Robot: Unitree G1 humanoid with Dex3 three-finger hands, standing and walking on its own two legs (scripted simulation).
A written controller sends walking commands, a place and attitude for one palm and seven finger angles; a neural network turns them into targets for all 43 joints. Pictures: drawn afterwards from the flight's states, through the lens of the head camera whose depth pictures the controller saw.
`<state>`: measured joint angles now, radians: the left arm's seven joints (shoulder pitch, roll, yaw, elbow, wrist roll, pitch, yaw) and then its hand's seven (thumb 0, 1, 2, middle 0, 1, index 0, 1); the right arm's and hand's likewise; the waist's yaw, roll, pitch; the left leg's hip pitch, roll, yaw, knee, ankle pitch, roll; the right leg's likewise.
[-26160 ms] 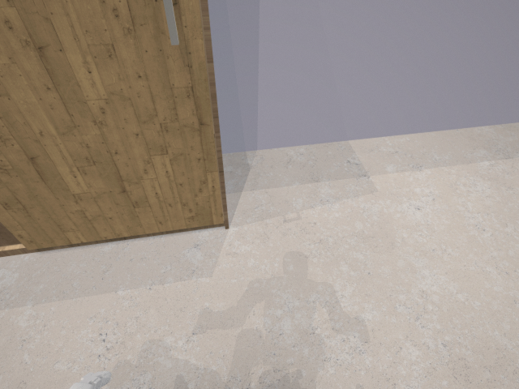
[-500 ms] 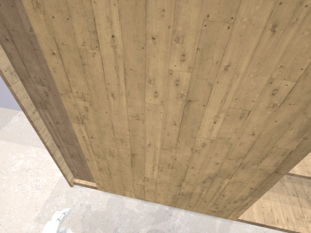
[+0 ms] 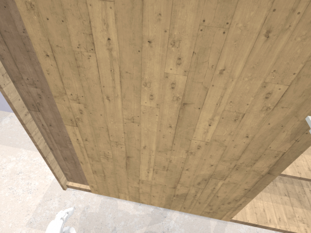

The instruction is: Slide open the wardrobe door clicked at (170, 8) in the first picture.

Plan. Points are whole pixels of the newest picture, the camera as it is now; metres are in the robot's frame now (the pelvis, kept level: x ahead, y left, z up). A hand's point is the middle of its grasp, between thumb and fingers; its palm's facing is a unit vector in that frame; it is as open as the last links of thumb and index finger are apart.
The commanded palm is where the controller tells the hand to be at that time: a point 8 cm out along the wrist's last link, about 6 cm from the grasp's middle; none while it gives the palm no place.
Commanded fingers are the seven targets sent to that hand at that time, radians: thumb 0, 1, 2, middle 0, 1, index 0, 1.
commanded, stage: stop walking and hold the door there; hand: right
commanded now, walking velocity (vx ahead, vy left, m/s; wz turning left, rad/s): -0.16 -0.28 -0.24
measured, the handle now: out of the picture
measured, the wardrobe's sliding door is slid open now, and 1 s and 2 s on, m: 0.64 0.64 0.64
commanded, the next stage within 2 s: loosen the grip on the handle in 1.60 s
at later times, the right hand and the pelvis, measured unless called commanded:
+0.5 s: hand out of the picture +0.35 -0.35 +0.22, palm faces +0.50 +0.85 -0.18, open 6.8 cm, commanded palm +0.30 -0.38 +0.20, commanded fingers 0.00 -0.90 -0.90 0.45 1.40 0.45 1.40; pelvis -0.04 -0.07 -0.01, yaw -3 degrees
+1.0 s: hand out of the picture +0.34 -0.36 +0.22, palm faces +0.26 +0.96 -0.14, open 6.6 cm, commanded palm +0.32 -0.39 +0.20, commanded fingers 0.00 -0.90 -0.90 0.45 1.40 0.45 1.40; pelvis -0.06 -0.18 -0.03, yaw -9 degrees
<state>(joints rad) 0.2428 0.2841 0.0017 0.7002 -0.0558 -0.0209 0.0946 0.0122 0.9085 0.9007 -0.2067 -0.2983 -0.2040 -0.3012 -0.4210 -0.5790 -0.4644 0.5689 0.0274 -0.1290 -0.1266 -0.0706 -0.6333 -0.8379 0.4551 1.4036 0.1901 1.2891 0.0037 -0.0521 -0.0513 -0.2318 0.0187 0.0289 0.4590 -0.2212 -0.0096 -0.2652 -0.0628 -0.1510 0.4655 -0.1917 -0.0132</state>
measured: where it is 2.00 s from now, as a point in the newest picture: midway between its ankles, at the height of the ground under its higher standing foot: outside the picture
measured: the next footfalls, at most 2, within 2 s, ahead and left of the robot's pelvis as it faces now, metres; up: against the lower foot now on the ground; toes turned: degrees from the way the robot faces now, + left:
left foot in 0.54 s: -0.05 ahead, +0.02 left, +0.00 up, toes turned +7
right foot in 0.82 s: +0.04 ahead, -0.37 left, +0.00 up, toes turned -16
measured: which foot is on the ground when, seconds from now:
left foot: down 0.00-0.24, up 0.26-0.52, down 0.54-0.80, up 0.82-1.00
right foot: down 0.00-0.52, up 0.54-0.80, down 0.82-1.00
